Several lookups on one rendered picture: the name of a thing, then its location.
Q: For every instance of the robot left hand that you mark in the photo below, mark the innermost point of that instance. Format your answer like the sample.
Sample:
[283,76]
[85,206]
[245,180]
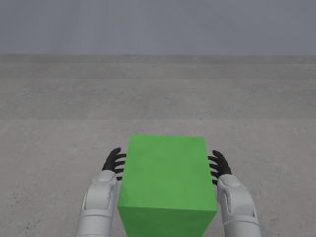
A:
[111,162]

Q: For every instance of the robot right forearm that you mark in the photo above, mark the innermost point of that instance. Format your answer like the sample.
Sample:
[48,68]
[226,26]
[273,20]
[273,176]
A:
[239,215]

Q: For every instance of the carton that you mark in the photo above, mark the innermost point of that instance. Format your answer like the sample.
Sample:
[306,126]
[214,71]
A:
[166,187]

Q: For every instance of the robot left forearm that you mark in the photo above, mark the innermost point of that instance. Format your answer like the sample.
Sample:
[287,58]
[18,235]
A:
[98,206]

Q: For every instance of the robot right hand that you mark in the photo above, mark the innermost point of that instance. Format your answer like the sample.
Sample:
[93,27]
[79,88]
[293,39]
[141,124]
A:
[222,167]

